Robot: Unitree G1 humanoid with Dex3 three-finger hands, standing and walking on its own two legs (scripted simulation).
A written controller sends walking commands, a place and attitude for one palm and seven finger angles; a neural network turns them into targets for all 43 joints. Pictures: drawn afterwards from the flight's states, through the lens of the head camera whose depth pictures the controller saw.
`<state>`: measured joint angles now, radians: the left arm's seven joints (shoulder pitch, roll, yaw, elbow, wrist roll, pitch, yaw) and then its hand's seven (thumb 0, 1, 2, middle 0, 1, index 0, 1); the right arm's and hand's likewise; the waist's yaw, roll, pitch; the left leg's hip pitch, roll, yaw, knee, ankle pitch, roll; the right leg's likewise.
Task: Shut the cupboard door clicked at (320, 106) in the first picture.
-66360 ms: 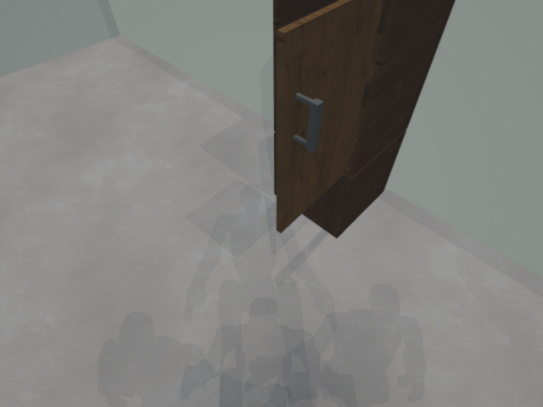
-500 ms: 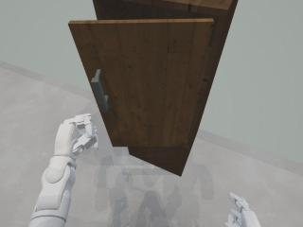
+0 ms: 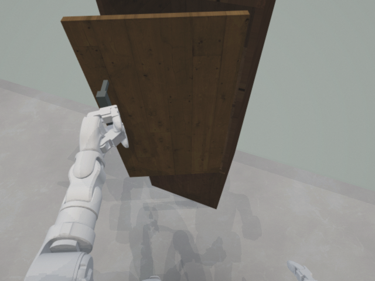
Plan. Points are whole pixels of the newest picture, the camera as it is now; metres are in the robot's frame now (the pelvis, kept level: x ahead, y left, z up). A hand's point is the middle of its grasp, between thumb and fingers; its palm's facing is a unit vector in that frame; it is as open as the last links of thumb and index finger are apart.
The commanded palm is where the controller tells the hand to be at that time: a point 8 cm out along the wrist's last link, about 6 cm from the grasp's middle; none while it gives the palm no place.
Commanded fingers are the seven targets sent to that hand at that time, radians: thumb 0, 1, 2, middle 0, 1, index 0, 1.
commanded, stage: bring the fist close to the handle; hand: left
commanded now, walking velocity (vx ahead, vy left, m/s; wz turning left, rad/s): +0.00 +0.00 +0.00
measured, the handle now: (110, 107) +0.49 +0.20 +0.09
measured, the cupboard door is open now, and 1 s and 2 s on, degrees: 25 17 2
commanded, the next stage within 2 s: push the door shut along its arc in 0.30 s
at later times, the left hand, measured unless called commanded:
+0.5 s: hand (120, 133) +0.41 +0.16 +0.09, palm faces +0.06 -1.00 -0.02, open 3.1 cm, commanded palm +0.39 +0.21 +0.09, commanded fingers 0.00 0.90 0.90 -1.30 -1.50 -1.30 -1.50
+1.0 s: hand (122, 115) +0.46 +0.16 +0.09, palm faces -0.07 -1.00 -0.02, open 3.1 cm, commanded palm +0.46 +0.20 +0.09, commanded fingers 0.00 0.90 0.90 -1.30 -1.50 -1.30 -1.50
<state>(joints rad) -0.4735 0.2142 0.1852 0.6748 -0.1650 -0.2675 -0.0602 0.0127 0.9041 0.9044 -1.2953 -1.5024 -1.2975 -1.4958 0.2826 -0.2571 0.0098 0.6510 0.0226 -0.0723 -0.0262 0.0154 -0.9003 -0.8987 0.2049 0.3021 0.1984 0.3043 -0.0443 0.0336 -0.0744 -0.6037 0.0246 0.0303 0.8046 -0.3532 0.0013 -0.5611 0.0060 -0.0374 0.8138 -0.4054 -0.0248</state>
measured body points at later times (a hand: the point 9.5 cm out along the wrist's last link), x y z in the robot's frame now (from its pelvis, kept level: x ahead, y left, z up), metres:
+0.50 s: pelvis +0.00 +0.00 +0.00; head +0.04 -0.01 +0.45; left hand +0.40 +0.21 +0.09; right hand +0.11 -0.26 -0.11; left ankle +0.03 +0.12 -0.70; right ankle +0.00 -0.10 -0.70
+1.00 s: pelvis -0.01 +0.01 -0.01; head +0.07 +0.01 +0.43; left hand +0.46 +0.21 +0.10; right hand +0.04 -0.26 -0.13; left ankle +0.03 +0.12 -0.70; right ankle +0.00 -0.10 -0.70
